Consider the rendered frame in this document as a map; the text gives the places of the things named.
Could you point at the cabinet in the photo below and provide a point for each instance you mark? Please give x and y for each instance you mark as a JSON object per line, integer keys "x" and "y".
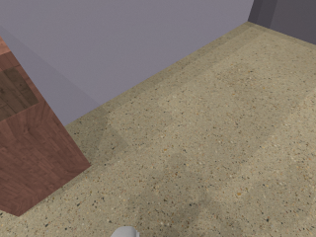
{"x": 37, "y": 154}

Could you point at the drawer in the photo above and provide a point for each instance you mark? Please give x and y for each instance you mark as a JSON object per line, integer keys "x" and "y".
{"x": 15, "y": 93}

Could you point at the left robot thigh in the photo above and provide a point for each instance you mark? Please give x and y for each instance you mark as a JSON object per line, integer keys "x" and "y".
{"x": 126, "y": 231}

